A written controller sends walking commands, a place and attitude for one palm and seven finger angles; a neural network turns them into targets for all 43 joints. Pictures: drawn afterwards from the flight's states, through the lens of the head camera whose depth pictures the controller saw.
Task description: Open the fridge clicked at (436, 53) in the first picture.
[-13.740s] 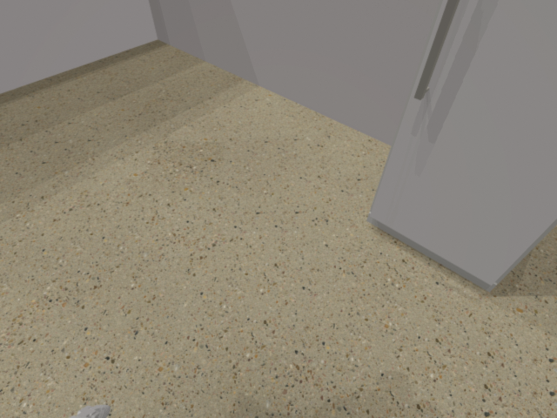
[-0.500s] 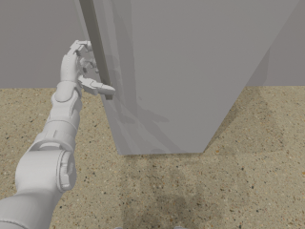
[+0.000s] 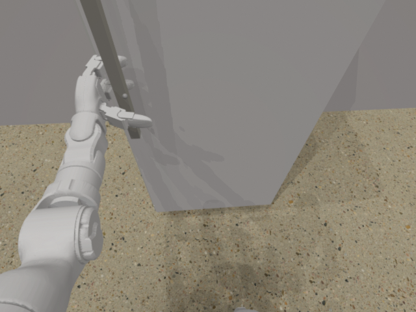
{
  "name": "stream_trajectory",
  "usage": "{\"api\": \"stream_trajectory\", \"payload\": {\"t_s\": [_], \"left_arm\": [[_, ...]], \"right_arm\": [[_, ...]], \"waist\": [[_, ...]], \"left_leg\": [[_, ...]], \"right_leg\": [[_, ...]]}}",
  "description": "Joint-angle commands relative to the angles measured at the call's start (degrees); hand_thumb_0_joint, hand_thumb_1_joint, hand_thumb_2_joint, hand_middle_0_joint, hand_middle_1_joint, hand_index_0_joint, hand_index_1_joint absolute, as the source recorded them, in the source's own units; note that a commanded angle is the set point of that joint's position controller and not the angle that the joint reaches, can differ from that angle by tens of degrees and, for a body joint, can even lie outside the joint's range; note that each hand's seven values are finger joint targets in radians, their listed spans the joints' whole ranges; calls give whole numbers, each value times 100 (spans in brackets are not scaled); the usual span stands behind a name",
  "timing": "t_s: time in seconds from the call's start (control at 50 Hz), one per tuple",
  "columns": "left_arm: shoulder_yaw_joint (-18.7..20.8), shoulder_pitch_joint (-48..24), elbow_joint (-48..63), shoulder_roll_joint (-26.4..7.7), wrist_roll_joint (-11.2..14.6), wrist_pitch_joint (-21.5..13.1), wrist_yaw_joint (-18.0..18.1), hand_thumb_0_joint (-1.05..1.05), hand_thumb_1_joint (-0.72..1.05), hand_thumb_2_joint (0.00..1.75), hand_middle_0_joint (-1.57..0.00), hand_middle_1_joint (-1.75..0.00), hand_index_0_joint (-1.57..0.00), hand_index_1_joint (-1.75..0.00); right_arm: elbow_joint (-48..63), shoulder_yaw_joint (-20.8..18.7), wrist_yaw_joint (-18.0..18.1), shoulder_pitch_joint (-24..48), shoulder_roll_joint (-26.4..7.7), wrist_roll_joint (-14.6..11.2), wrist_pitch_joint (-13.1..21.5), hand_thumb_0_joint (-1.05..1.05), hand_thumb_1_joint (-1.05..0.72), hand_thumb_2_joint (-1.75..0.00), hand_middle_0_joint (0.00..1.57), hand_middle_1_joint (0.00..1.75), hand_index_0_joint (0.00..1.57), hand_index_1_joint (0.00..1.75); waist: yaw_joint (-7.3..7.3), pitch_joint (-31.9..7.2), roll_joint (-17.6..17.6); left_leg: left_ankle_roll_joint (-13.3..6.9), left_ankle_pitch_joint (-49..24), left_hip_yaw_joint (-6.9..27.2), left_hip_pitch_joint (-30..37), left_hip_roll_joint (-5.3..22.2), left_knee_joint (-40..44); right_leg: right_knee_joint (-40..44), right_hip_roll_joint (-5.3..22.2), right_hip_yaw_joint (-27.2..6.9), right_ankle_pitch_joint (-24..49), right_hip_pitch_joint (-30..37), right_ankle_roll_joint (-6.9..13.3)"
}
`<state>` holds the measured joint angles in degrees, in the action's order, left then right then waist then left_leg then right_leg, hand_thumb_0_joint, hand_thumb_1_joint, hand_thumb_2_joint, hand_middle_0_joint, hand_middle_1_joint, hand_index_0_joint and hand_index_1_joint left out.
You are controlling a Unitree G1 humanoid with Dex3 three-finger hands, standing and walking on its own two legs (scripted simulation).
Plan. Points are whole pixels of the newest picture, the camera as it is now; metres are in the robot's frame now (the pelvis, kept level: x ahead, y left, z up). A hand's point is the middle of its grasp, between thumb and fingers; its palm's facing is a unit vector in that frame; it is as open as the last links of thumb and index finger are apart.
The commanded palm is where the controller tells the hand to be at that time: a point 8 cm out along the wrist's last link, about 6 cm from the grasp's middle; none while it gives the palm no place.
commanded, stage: slide the fingers in behind the handle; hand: left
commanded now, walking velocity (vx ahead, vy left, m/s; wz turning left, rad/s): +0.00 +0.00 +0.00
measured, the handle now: (109, 43) +0.55 +0.14 +0.21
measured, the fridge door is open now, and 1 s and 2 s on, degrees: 0 0 0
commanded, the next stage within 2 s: grip the handle and tug to test in 0.72 s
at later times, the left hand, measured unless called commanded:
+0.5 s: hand (131, 96) +0.49 +0.11 +0.13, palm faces +0.00 -1.00 +0.00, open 14.0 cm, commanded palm +0.47 +0.17 +0.13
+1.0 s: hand (128, 98) +0.48 +0.12 +0.14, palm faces +0.00 -1.00 +0.01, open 13.3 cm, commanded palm +0.46 +0.17 +0.13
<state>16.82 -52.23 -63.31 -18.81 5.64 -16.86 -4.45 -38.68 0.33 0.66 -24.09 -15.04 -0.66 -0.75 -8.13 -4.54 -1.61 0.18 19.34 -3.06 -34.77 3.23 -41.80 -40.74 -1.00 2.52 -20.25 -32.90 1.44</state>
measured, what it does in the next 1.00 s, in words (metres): stands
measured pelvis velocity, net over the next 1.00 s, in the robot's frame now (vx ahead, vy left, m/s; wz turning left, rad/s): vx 0.00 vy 0.01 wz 0.01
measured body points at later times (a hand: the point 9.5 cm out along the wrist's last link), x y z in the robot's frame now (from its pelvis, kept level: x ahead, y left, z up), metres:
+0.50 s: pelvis +0.00 +0.00 +0.00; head +0.07 +0.00 +0.44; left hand +0.49 +0.17 +0.13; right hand +0.03 -0.26 -0.12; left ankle +0.01 +0.12 -0.71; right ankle -0.01 -0.10 -0.71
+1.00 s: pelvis +0.00 +0.01 +0.00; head +0.06 +0.00 +0.45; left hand +0.48 +0.17 +0.14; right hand +0.03 -0.26 -0.12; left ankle +0.01 +0.12 -0.71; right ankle -0.01 -0.10 -0.71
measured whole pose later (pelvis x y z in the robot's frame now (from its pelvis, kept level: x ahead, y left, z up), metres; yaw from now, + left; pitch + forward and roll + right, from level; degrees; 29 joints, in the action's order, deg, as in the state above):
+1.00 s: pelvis +0.00 +0.01 +0.00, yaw +1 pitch +11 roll -1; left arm 13.3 -51.5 -62.0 -15.2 6.2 -17.1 -2.1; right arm -39.0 0.0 0.2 -22.0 -14.6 -0.6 -0.5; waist -6.8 -4.9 -1.7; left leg -0.2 19.4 -2.8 -33.7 2.5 -41.7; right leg -40.5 -0.4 2.6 -20.4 -31.5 1.0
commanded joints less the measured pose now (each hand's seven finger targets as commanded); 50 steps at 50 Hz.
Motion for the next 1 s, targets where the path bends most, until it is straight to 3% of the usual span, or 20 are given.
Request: {"api": "stream_trajectory", "payload": {"t_s": [0.0,0.04,0.1,0.22,0.3,0.32,0.36,0.4,0.44,0.52,0.58,0.62,0.64,0.7,0.8,0.86,0.9,0.92,0.96,0.98], "left_arm": [[-116,-2681,1342,-964,86,-412,-51,0,-50,30,-30,-120,-30,-120],[-281,-2795,1275,-769,130,-393,-55,0,-50,30,-30,-120,-30,-120],[-273,-2993,1202,-805,130,-324,-5,0,-50,30,-30,-120,-30,-120],[-136,-3069,1149,-967,29,-428,155,0,-50,30,-30,-120,-30,-120],[-291,-3091,1104,-739,6,-469,182,0,-50,30,-30,-120,-30,-120],[-173,-3094,1075,-908,5,-466,185,0,-50,30,-30,-120,-30,-120],[-150,-3061,1162,-903,16,-490,177,0,-50,30,-30,-120,-30,-120],[-334,-3113,1187,-674,29,-472,152,0,-50,30,-30,-120,-30,-120],[-151,-2950,1046,-880,48,-452,163,0,-50,30,-30,-120,-30,-120],[-360,-2998,1257,-586,44,-470,181,0,-50,30,-30,-120,-30,-120],[-271,-2922,1346,-643,30,-522,236,0,-50,30,-30,-120,-30,-120],[-394,-2933,1517,-473,27,-546,242,0,-50,30,-30,-120,-30,-120],[-287,-2749,1410,-583,32,-534,256,0,-50,30,-30,-120,-30,-120],[-152,-2812,1346,-808,19,-460,238,0,-50,30,-30,-120,-30,-120],[-181,-2724,1492,-773,28,-480,189,0,-50,30,-30,-120,-30,-120],[-427,-2745,1496,-463,59,-467,176,0,-36,36,-32,-122,-32,-122],[-364,-2706,1394,-522,62,-421,203,0,-27,40,-32,-123,-32,-123],[-454,-2735,1334,-385,100,-387,202,0,-22,42,-33,-124,-33,-124],[-274,-2785,1388,-653,43,-434,237,0,-13,46,-34,-125,-34,-125],[-327,-2758,1331,-581,45,-421,237,0,-8,48,-35,-126,-35,-126]], "right_arm": [[439,-326,34,-452,-821,-34,186,0,-90,-90,20,30,20,30],[403,-335,37,-470,-828,-42,193,0,-90,-90,20,30,20,30],[350,-338,37,-449,-857,-45,205,0,-90,-90,20,30,20,30],[349,-317,26,-418,-854,-17,244,0,-90,-90,20,30,20,30],[367,-314,-3,-396,-840,-3,254,0,-90,-90,20,30,20,30],[365,-320,10,-409,-860,-6,246,0,-90,-90,20,30,20,30],[387,-317,9,-411,-856,-1,244,0,-90,-90,20,30,20,30],[395,-316,-8,-391,-829,-1,244,0,-90,-90,20,30,20,30],[383,-316,16,-439,-870,-4,217,0,-90,-90,20,30,20,30],[398,-330,-10,-407,-822,-5,222,0,-90,-90,20,30,20,30],[361,-353,-26,-448,-829,13,224,0,-90,-90,20,30,20,30],[369,-368,-54,-426,-812,25,235,0,-90,-90,20,30,20,30],[365,-366,-53,-479,-840,25,220,0,-90,-90,20,30,20,30],[369,-361,-26,-444,-854,13,191,0,-90,-90,20,30,20,30],[388,-352,-8,-392,-822,-4,187,0,-90,-90,20,30,20,30],[383,-353,-24,-351,-798,-14,199,0,-90,-90,20,30,20,30],[367,-359,-18,-361,-824,-9,185,0,-90,-90,20,30,20,30],[380,-351,-18,-332,-816,-21,198,0,-90,-90,20,30,20,30],[364,-361,-6,-365,-843,-7,199,0,-90,-90,20,30,20,30],[386,-349,-5,-321,-826,-9,201,0,-90,-90,20,30,20,30]], "waist": [[50,-2229,-25],[-42,-2056,142],[-87,-2000,34],[-25,-2203,81],[-59,-2235,37],[-39,-2218,89],[17,-2405,-49],[-55,-2329,-9],[-6,-2247,190],[-6,-2337,-54],[47,-2479,-76],[46,-2482,-167],[85,-2453,67],[57,-2280,231],[96,-2294,20],[59,-2193,-120],[53,-2140,-5],[12,-2030,136],[64,-2189,102],[46,-2132,126]], "left_leg": [[-221,-1657,185,1439,-325,224],[-241,-1514,193,1394,-329,231],[-227,-1340,232,1404,-321,271],[-221,-1383,265,1375,-335,227],[-207,-1457,278,1482,-328,202],[-207,-1435,276,1428,-319,202],[-198,-1622,281,1531,-327,197],[-201,-1602,270,1557,-323,182],[-215,-1580,270,1399,-328,189],[-184,-1679,289,1621,-310,197],[-165,-1945,331,1784,-285,170],[-157,-2003,316,1871,-282,160],[-171,-2035,328,1780,-286,170],[-205,-1743,260,1504,-309,239],[-182,-1857,276,1660,-295,250],[-167,-1824,289,1758,-295,241],[-159,-1778,312,1719,-274,265],[-175,-1638,299,1658,-285,282],[-186,-1697,297,1658,-298,269],[-193,-1618,271,1610,-308,265]], "right_leg": [[500,-138,-149,2473,939,-99],[553,-140,-148,2346,861,-106],[581,-124,-156,2097,684,-116],[496,-109,-168,2109,750,-105],[467,-116,-143,2133,643,-106],[466,-116,-155,2124,687,-103],[410,-119,-145,2269,747,-88],[432,-134,-130,2266,674,-101],[441,-133,-141,2262,780,-94],[429,-141,-106,2241,650,-79],[367,-156,-69,2350,636,-61],[372,-165,-63,2388,603,-64],[371,-172,-45,2423,713,-53],[441,-157,-106,2413,864,-91],[430,-152,-75,2408,827,-61],[447,-157,-55,2296,643,-60],[456,-156,-42,2209,611,-59],[505,-160,-48,2126,588,-76],[463,-146,-76,2208,693,-67],[491,-139,-86,2179,682,-79]]}}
